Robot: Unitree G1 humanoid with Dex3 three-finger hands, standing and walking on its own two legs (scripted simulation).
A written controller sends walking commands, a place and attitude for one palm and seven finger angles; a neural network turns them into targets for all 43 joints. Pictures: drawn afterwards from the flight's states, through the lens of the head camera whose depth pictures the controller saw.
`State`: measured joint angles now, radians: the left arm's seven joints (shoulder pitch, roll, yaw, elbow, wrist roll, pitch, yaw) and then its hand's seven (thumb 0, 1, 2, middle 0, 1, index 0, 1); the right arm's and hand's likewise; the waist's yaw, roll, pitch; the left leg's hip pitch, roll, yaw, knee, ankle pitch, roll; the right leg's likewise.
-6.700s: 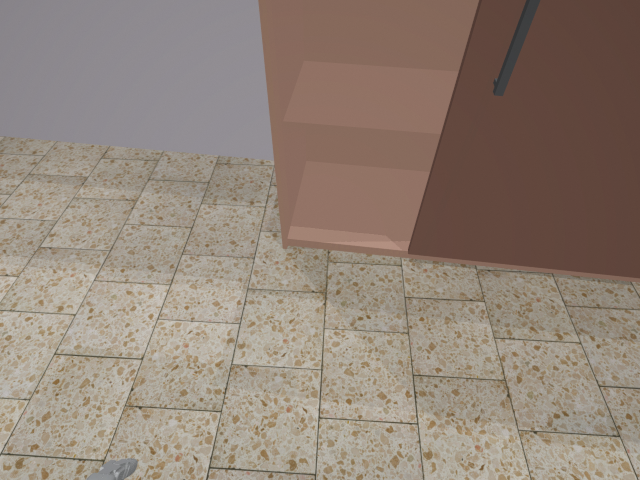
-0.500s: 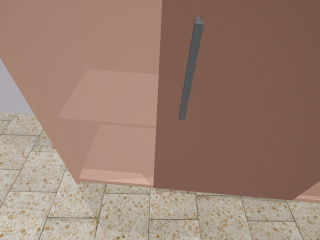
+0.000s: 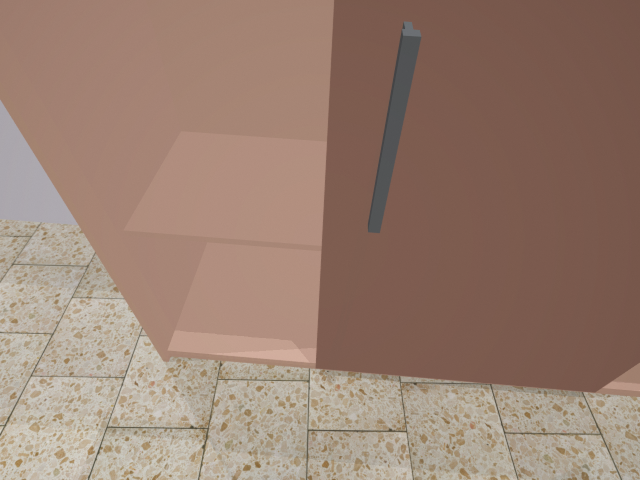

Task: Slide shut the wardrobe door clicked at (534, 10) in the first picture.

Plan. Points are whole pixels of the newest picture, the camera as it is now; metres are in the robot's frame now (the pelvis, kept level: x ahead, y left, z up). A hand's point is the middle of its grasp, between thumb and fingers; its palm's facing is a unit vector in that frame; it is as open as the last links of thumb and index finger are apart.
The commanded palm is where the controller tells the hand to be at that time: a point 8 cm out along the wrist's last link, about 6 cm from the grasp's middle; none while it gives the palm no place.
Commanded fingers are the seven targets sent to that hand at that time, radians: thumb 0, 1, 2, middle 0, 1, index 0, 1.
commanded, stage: look again from close up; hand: right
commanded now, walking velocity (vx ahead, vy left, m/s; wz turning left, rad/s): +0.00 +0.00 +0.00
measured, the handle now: (388, 144) +0.55 -0.06 +0.15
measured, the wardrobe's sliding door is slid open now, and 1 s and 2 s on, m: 0.49 0.49 0.49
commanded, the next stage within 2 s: shuffle to correct the standing spot in 0.94 s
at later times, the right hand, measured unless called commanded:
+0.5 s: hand out of the picture +0.03 -0.21 -0.18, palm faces +0.02 +0.98 -0.20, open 7.3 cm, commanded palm none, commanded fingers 0.00 -0.90 -0.90 0.20 0.30 0.20 0.30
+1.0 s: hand out of the picture +0.01 -0.22 -0.18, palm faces +0.01 +0.98 -0.19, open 7.3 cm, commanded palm none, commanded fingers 0.00 -0.90 -0.90 0.20 0.30 0.20 0.30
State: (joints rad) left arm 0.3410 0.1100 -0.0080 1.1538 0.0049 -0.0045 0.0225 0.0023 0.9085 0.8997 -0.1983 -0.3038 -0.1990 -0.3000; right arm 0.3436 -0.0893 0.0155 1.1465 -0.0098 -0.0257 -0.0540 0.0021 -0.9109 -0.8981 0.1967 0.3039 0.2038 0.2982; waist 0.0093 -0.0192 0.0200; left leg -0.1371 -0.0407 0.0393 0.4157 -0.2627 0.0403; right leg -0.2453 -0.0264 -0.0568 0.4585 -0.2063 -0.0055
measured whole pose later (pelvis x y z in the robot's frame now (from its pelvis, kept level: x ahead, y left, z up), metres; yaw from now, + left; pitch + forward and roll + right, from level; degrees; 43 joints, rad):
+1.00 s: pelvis +0.02 -0.05 +0.00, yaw +1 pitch -1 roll +0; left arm 0.25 0.17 -0.02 1.12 0.01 -0.03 0.02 0.00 0.91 0.90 -0.20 -0.30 -0.20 -0.30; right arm 0.31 -0.17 0.02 1.11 -0.01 0.00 -0.04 0.00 -0.91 -0.90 0.20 0.30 0.20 0.30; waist -0.01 0.02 0.03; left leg -0.13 0.03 0.00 0.45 -0.31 -0.02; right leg -0.21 0.05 -0.09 0.44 -0.22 -0.08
